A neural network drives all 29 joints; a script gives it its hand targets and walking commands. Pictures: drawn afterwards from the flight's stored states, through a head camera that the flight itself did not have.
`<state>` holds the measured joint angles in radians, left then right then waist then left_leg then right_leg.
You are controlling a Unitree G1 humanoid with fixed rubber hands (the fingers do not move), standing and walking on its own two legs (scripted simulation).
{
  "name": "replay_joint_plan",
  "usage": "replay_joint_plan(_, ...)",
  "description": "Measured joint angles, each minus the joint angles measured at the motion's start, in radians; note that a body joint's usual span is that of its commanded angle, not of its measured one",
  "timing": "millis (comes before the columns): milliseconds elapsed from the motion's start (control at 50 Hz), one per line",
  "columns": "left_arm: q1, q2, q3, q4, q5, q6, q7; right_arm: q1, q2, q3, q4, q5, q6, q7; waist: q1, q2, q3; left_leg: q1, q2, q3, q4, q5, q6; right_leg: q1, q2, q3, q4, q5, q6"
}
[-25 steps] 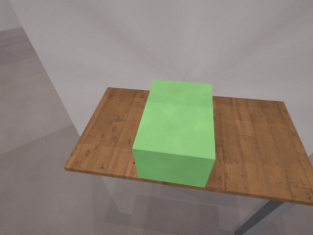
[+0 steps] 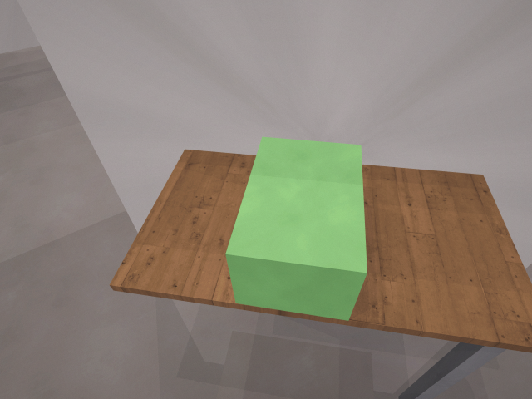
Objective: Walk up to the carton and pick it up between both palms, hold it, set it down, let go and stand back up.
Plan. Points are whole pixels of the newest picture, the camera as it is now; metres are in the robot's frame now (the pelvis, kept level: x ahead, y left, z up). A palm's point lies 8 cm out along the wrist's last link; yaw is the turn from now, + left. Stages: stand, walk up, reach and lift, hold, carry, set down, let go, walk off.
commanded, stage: walk up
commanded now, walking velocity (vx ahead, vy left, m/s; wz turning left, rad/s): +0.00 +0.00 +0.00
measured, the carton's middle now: (301, 220) +0.46 -0.02 -0.01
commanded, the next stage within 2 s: reach and lift in 1.66 s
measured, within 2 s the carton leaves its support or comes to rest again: neither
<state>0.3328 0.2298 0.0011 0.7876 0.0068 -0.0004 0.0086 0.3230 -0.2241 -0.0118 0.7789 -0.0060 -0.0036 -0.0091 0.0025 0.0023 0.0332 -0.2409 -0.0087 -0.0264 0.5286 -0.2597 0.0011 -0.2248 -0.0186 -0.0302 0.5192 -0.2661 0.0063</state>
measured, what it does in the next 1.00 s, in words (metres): stands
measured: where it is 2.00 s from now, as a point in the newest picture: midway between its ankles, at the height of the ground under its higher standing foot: outside the picture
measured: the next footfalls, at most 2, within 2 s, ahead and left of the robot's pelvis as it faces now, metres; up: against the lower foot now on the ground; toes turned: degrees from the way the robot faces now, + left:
none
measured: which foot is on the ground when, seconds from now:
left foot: down 0.00-1.00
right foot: down 0.00-1.00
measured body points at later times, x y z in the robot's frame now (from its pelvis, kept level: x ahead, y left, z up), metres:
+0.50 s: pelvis +0.01 +0.03 -0.01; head +0.02 +0.02 +0.44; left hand +0.08 +0.29 -0.13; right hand +0.06 -0.24 -0.13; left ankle +0.02 +0.12 -0.74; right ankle +0.01 -0.12 -0.73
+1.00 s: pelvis +0.00 +0.05 -0.02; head +0.02 +0.03 +0.43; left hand +0.15 +0.28 -0.12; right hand +0.03 -0.23 -0.14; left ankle +0.02 +0.12 -0.74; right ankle +0.00 -0.07 -0.74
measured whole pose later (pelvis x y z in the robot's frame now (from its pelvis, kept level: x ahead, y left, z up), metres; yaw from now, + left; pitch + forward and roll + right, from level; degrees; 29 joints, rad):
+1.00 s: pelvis +0.00 +0.05 -0.02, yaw -14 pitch -2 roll +0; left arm 0.35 0.24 0.04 0.64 0.02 0.00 0.05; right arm 0.27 -0.27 0.00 0.72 -0.02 0.06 0.01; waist -0.02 0.01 0.08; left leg -0.25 0.03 0.22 0.66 -0.38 0.07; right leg -0.31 0.01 0.00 0.67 -0.34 0.00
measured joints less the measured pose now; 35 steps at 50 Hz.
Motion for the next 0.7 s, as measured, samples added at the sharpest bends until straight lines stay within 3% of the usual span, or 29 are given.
replay_joint_plan(220,0.019,-0.006,0.001,0.004,0.015,-0.008,0.009,-0.002,-0.011,-0.004,0.012,-0.021,0.012,0.003,0.004,0.01,0.0,-0.003,0.005,0.007,0.01,-0.007,0.003,0.0,0.005,0.007,-0.002,0.001,0.0)
replay_joint_plan(480,0.071,0.034,0.028,-0.052,0.02,-0.001,0.028,-0.032,-0.033,-0.011,-0.008,-0.014,0.03,0.016,-0.002,-0.003,0.017,-0.007,-0.004,0.097,0.052,-0.054,0.043,-0.05,-0.003,0.098,0.071,-0.03,0.025)
replay_joint_plan(700,0.054,0.025,0.02,-0.125,0.024,0.0,0.037,-0.089,-0.064,-0.007,-0.053,-0.026,0.074,0.029,-0.017,0.03,0.026,-0.054,0.022,0.145,0.168,-0.123,0.044,-0.107,0.024,0.146,0.164,-0.069,0.034)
